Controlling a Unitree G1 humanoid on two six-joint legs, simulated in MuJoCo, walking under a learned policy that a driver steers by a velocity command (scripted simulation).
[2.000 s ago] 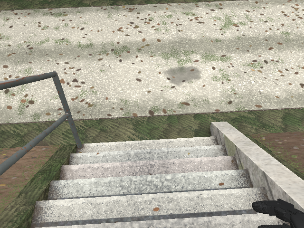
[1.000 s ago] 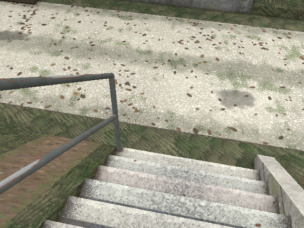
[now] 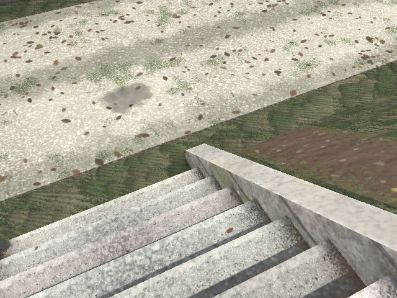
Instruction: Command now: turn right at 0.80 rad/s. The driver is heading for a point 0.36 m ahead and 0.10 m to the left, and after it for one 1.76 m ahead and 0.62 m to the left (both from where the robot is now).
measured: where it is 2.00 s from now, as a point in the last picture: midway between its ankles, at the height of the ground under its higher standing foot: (159, 290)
